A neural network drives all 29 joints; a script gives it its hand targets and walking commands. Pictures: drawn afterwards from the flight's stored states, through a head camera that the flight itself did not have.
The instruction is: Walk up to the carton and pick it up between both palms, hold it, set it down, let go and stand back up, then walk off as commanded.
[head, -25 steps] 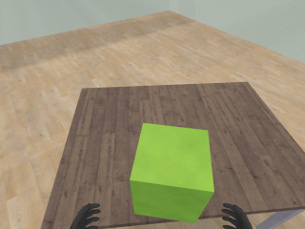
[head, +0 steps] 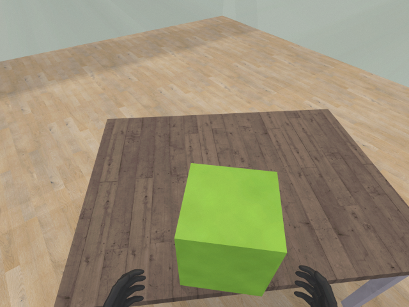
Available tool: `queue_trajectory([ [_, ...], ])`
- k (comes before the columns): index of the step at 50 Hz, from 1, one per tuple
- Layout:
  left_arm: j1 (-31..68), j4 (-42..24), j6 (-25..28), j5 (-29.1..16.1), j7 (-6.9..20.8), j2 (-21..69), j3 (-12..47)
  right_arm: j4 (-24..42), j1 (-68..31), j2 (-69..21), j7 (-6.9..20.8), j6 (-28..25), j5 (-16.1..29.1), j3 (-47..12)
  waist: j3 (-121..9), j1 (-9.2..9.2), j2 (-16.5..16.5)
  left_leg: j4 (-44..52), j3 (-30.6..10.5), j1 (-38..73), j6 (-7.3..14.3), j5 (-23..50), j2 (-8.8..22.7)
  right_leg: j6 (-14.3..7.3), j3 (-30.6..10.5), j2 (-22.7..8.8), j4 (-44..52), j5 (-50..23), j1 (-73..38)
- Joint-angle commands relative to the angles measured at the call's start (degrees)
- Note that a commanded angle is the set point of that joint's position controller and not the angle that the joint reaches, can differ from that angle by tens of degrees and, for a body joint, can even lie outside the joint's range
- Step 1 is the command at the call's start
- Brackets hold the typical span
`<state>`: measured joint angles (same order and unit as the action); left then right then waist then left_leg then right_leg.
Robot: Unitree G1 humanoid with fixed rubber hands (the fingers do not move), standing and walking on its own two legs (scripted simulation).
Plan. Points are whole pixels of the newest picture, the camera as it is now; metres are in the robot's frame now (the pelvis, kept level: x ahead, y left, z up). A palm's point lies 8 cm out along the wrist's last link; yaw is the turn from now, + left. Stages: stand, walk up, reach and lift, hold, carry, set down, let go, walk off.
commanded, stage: reach and lift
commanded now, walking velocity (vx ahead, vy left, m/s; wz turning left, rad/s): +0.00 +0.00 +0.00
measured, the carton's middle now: (226, 230) +0.34 -0.05 -0.09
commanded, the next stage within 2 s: none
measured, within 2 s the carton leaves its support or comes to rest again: neither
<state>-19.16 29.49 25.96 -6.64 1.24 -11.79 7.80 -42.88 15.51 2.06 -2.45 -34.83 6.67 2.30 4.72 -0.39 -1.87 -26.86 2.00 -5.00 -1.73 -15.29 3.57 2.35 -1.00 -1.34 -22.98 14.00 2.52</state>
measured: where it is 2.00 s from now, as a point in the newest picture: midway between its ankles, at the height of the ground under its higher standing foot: outside the picture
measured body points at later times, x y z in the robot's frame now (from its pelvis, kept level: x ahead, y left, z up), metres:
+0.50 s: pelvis +0.00 +0.00 +0.00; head +0.00 +0.01 +0.45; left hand +0.23 +0.18 -0.03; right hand +0.20 -0.21 -0.03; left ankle +0.00 +0.13 -0.74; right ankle -0.01 -0.15 -0.74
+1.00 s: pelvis +0.00 +0.00 +0.01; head +0.00 +0.01 +0.46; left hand +0.29 +0.17 +0.02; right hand +0.26 -0.21 +0.02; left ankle +0.00 +0.13 -0.74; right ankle -0.01 -0.15 -0.74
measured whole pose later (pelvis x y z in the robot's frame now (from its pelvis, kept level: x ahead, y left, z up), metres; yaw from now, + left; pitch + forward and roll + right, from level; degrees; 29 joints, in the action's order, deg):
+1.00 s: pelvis +0.00 +0.00 +0.01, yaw -1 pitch -4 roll +0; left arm 2.3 19.0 -1.7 -8.6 -1.8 -10.1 2.6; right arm -20.9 1.6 5.5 -8.5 -7.8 7.8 0.8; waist 3.5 -1.8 -0.7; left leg -19.6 2.2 -4.8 -1.5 -11.2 2.7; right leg 2.5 -2.3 -1.6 -17.1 10.4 3.3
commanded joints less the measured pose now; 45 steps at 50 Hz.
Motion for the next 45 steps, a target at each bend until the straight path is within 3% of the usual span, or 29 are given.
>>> queue_trajectory([
  [1, 4.2, -5.4, 2.3, -0.2, -0.3, -3.7, -2.4, 8.2, -5.0, 4.5, -0.3, -1.9, -0.4, 1.4, -1.8, 0.5, 3.0, 4.4, 0.8, 1.5, -1.5, 8.6, -3.8, -3.0, 0.1, 2.8, 4.6, -6.0, 6.8],
  [3, 2.4, -6.1, 2.2, -0.6, -0.3, -3.3, -1.8, 7.9, -2.2, 3.5, -0.6, -1.3, -1.2, 1.0, -1.2, -0.3, 2.4, 4.7, 0.4, 0.6, -1.6, 7.6, -4.1, -2.9, 0.4, 3.1, 4.8, -4.3, 5.6],
  [7, 10.2, -6.7, 1.8, -2.2, -0.8, -5.4, -2.5, 12.2, -7.4, 3.9, -0.5, 0.6, -2.0, 2.4, -4.4, 0.04, 2.2, 5.7, 0.5, -0.6, -1.3, 3.4, -3.7, -3.0, 0.0, 2.8, 4.0, -0.9, 7.1],
  [11, 14.4, -6.9, 0.1, -3.6, -1.1, -5.1, -1.1, 12.6, -8.3, 4.2, -0.9, 3.5, -1.5, 2.3, -2.7, -1.37, 2.4, 6.2, 0.8, -1.2, -1.3, 2.1, -3.5, -2.6, -0.1, 2.7, 3.9, -1.0, 7.1],
  [12, 11.3, -7.3, 0.1, -3.3, -1.0, -4.5, -1.9, 14.1, -6.0, 2.8, -1.1, 3.8, -2.0, 1.7, -3.4, -0.69, 1.6, 6.2, 0.9, -0.4, -0.8, 2.6, -3.9, -2.4, 0.0, 2.8, 4.1, -2.1, 6.6],
  [13, 14.1, -7.4, -0.5, -3.3, -1.1, -5.3, -1.9, 14.2, -9.6, 4.1, -1.2, 4.2, -1.8, 1.2, -5.0, -0.1, 3.5, 5.7, 0.6, -0.4, -1.3, 3.9, -3.5, -2.9, 0.1, 2.4, 3.5, -2.5, 5.9],
  [14, 9.7, -7.6, -1.2, -3.0, -1.3, -4.1, -1.8, 13.7, -5.5, 3.7, -1.4, 4.8, -1.8, 1.5, -4.5, -0.69, 2.3, 5.8, 0.3, 0.2, -1.4, 5.5, -3.8, -2.8, 0.0, 3.0, 4.0, -3.9, 6.2],
  [16, 14.1, -8.2, -1.9, -3.1, -1.6, -5.3, -2.6, 15.6, -10.2, 4.1, -1.7, 5.4, -1.3, 1.2, -5.8, 0.58, 4.3, 5.4, 1.0, -0.2, -1.7, 7.2, -3.9, -3.1, -0.3, 2.1, 4.0, -5.0, 6.6],
  [17, 18.3, -8.6, -2.6, -4.0, -1.5, -5.0, -1.8, 16.1, -12.3, 4.9, -1.8, 6.2, -2.0, 2.3, -7.2, -1.38, 3.4, 5.8, 0.9, -0.6, -1.6, 7.2, -3.8, -2.8, 0.3, 2.8, 3.6, -5.6, 5.4],
  [18, 13.6, -8.8, -3.2, -2.8, -1.7, -4.7, -2.7, 15.0, -8.1, 4.4, -2.0, 6.5, -1.2, 0.1, -5.1, 0.28, 3.6, 5.3, 1.1, 0.6, -1.8, 9.9, -4.0, -3.1, -0.1, 2.7, 4.5, -7.2, 5.3],
  [19, 16.7, -10.3, -4.5, -3.5, -1.5, -4.9, -1.4, 17.4, -11.1, 5.8, -2.5, 7.2, -1.6, 1.7, -7.9, -1.76, 3.0, 5.3, 0.3, 1.0, -1.9, 10.7, -3.4, -2.8, 0.4, 2.9, 3.4, -9.3, 3.6],
  [20, 14.1, -9.5, -4.7, -3.0, -1.5, -4.9, -2.6, 17.1, -9.3, 5.2, -2.7, 7.6, -0.6, 0.7, -6.3, -0.57, 2.0, 5.7, 0.4, 1.4, -1.6, 9.8, -3.8, -2.4, 0.2, 2.6, 3.9, -8.5, 4.0],
  [21, 19.2, -9.0, -6.5, -3.6, -1.4, -5.1, -2.4, 18.1, -13.7, 5.5, -3.0, 8.9, -1.0, 0.7, -6.9, -1.34, 3.2, 5.8, 0.9, 0.8, -1.4, 8.6, -3.8, -2.7, -0.4, 2.3, 4.0, -8.4, 3.8],
  [22, 17.5, -9.3, -6.5, -3.0, -1.3, -4.8, -2.7, 17.5, -10.8, 4.9, -2.9, 9.3, -1.2, 0.6, -6.2, -1.21, 3.0, 6.1, 0.8, 0.6, -1.4, 8.3, -3.8, -2.4, -0.2, 1.9, 4.3, -9.0, 2.9],
  [23, 17.6, -9.5, -7.8, -2.8, -1.4, -4.1, -2.8, 18.0, -12.3, 5.0, -3.2, 10.0, -0.9, 0.3, -5.5, -0.6, 1.6, 6.5, 0.6, 1.0, -1.4, 9.4, -3.8, -2.2, -0.2, 2.3, 5.1, -10.0, 2.8],
  [26, 19.8, -12.5, -9.7, -2.1, -1.5, -4.3, -4.2, 21.1, -14.0, 5.7, -3.7, 11.0, -0.3, -1.3, -9.0, 0.63, 2.6, 6.0, 0.8, 2.4, -1.5, 13.6, -3.9, -2.6, -0.4, 2.3, 4.7, -13.0, 2.2],
  [29, 18.8, -15.7, -11.9, -2.2, -1.6, -2.9, -4.4, 23.5, -12.1, 5.8, -4.3, 12.2, -0.4, -0.8, -10.0, -0.73, 2.6, 6.1, 0.7, 5.6, -1.7, 16.3, -3.9, -2.3, 0.2, 2.7, 5.3, -16.1, 1.4],
  [30, 19.1, -14.8, -12.6, -1.3, -1.7, -3.0, -4.9, 21.6, -12.2, 5.6, -4.5, 12.4, -0.3, -0.1, -9.1, -0.83, 4.3, 5.7, 0.6, 5.1, -2.1, 18.9, -3.8, -2.7, -0.1, 2.4, 5.8, -17.9, 1.3],
  [31, 19.3, -16.0, -13.3, -1.4, -1.8, -2.5, -4.8, 23.9, -13.1, 5.9, -4.7, 12.9, 0.5, -1.4, -9.9, -0.15, 3.4, 5.7, 0.6, 6.4, -2.2, 19.1, -3.8, -2.4, 0.1, 2.5, 5.9, -18.5, 0.6],
  [32, 22.4, -16.4, -14.6, -1.1, -1.7, -2.8, -4.9, 23.0, -14.4, 6.0, -5.0, 13.6, 0.0, 0.1, -9.5, -1.83, 4.1, 5.8, 0.5, 5.9, -2.0, 18.1, -3.9, -2.5, -0.2, 2.0, 6.1, -18.5, 1.3],
  [33, 23.2, -18.7, -15.6, -2.1, -1.7, -2.6, -4.7, 26.1, -15.4, 6.6, -5.2, 14.2, -0.3, -1.0, -10.3, -1.02, 2.3, 6.3, 0.1, 6.3, -1.7, 18.1, -3.9, -1.8, 0.4, 2.7, 5.7, -19.2, 0.4],
  [35, 20.3, -19.4, -16.4, -0.6, -2.1, -2.2, -5.6, 25.0, -12.6, 7.0, -5.2, 15.2, -0.9, 0.1, -9.7, -1.27, 3.3, 7.2, -0.1, 8.2, -1.8, 18.5, -3.5, -2.4, 0.7, 2.8, 6.5, -17.8, 1.4],
  [36, 24.8, -19.8, -17.8, -2.0, -1.8, -2.4, -5.2, 27.7, -17.1, 6.7, -5.4, 16.1, 0.1, -1.0, -11.0, -1.07, 1.9, 6.7, 0.1, 6.7, -1.5, 18.3, -3.4, -2.0, 0.3, 2.9, 6.5, -17.3, 0.9],
  [37, 22.8, -21.4, -18.2, -1.3, -2.5, -2.2, -5.5, 29.0, -15.3, 6.1, -5.5, 16.8, 0.4, -0.1, -11.7, -1.09, 3.9, 7.2, 0.1, 7.4, -1.6, 18.8, -3.5, -2.5, 0.5, 2.6, 7.4, -17.9, 1.1],
  [38, 28.5, -21.3, -19.2, -2.3, -2.3, -2.3, -5.1, 30.2, -20.1, 6.5, -5.3, 17.7, 0.1, 0.5, -13.4, -1.93, 4.2, 6.9, 0.5, 6.3, -1.6, 17.2, -3.6, -2.4, 0.5, 3.0, 7.0, -15.9, 2.1],
  [39, 24.2, -20.7, -19.7, -1.5, -2.7, -1.5, -6.2, 30.1, -16.4, 6.4, -5.3, 18.0, 0.4, 0.3, -12.2, -0.59, 3.2, 7.5, 0.5, 7.0, -1.4, 17.6, -3.6, -1.9, 0.8, 3.1, 7.2, -16.5, 1.5],
  [40, 26.6, -21.6, -20.1, -1.5, -2.6, -2.3, -6.0, 29.9, -17.9, 6.8, -5.5, 18.8, -0.6, 0.6, -13.0, -1.6, 3.1, 7.4, 0.8, 6.9, -1.8, 18.7, -3.7, -1.9, 0.7, 3.2, 7.2, -17.3, 1.9],
  [42, 28.6, -21.4, -22.1, -1.6, -2.5, -2.4, -6.9, 30.5, -19.5, 6.6, -5.6, 20.2, 0.5, -0.8, -12.1, -0.97, 2.8, 7.2, 0.1, 7.1, -1.1, 18.2, -3.7, -1.8, 0.6, 2.9, 7.0, -17.9, 1.3],
  [45, 31.2, -19.6, -24.4, -1.8, -2.5, -0.8, -6.5, 31.1, -21.4, 6.9, -6.2, 22.8, 0.1, -0.1, -11.1, -2.06, 1.0, 8.9, 0.5, 6.2, -0.4, 13.6, -3.6, -1.5, 0.9, 2.9, 8.2, -14.4, 2.0],
])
